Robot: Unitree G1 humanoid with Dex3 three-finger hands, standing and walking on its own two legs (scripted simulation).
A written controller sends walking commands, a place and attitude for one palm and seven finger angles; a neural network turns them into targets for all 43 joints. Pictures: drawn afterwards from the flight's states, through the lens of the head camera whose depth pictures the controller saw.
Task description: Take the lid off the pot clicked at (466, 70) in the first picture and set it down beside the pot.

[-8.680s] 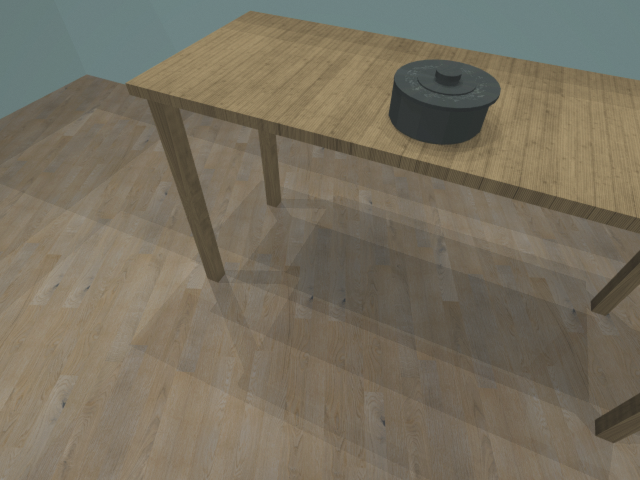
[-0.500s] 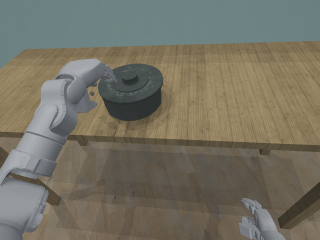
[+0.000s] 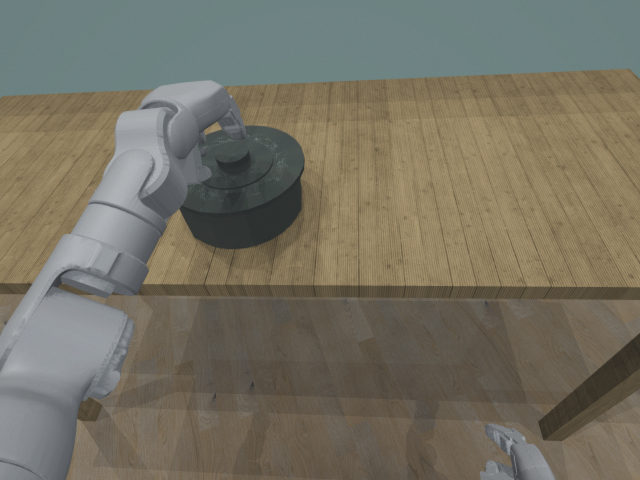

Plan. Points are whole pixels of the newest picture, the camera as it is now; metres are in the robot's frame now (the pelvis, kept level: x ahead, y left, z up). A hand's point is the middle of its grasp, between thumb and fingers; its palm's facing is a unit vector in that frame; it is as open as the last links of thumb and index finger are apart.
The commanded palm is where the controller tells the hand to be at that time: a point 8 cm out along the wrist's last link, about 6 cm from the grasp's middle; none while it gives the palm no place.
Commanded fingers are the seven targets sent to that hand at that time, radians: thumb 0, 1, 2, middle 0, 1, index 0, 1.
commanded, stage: move the open hand above the knob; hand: left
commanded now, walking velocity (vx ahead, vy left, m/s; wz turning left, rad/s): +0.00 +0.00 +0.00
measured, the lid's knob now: (232, 155) +0.53 +0.15 +0.14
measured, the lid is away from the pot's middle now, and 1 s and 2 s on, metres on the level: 0.01 0.01 0.01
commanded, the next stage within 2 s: lower the open fingers around the knob in 1.00 s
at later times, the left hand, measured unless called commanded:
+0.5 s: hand (227, 120) +0.51 +0.13 +0.21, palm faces -0.27 -0.05 -0.96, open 10.3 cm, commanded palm +0.49 +0.15 +0.27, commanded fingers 0.00 -0.42 1.66 -0.85 -0.08 -0.85 -0.08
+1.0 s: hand (216, 122) +0.50 +0.15 +0.21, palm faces -0.27 -0.04 -0.96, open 10.3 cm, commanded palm +0.49 +0.15 +0.27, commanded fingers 0.00 -0.42 1.66 -0.85 -0.08 -0.85 -0.08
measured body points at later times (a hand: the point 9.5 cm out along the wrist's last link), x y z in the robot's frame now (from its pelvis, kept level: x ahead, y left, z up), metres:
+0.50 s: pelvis +0.02 +0.01 +0.00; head +0.05 -0.02 +0.45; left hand +0.51 +0.14 +0.26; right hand +0.09 -0.26 -0.14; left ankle +0.02 +0.12 -0.74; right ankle -0.02 -0.13 -0.74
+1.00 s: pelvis +0.02 +0.01 +0.00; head +0.05 -0.01 +0.45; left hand +0.51 +0.15 +0.26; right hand +0.12 -0.25 -0.13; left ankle +0.02 +0.12 -0.74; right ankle -0.02 -0.13 -0.74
